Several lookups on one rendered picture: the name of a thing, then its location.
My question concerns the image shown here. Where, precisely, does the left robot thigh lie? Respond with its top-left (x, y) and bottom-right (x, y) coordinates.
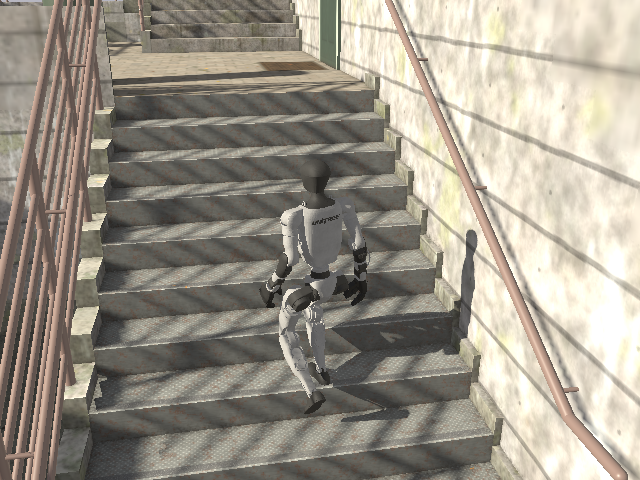
top-left (279, 285), bottom-right (313, 348)

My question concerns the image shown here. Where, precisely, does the robot right forearm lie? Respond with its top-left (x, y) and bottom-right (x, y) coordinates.
top-left (353, 237), bottom-right (367, 281)

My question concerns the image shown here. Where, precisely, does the robot thigh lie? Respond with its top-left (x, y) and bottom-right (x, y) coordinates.
top-left (279, 285), bottom-right (313, 348)
top-left (303, 270), bottom-right (349, 322)

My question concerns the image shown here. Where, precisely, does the left robot hand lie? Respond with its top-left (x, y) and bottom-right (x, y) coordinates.
top-left (259, 284), bottom-right (282, 308)

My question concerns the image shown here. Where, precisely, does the robot left forearm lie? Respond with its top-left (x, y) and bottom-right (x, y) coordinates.
top-left (266, 253), bottom-right (292, 293)

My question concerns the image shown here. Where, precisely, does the right robot hand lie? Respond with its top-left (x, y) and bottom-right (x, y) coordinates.
top-left (343, 278), bottom-right (368, 306)

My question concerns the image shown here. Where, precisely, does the robot left upper arm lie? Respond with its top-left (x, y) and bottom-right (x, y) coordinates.
top-left (280, 207), bottom-right (302, 267)

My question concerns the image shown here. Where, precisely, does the right robot thigh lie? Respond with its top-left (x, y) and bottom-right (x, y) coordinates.
top-left (303, 270), bottom-right (349, 322)

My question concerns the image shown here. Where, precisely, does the robot right upper arm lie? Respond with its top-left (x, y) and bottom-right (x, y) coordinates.
top-left (333, 197), bottom-right (365, 251)

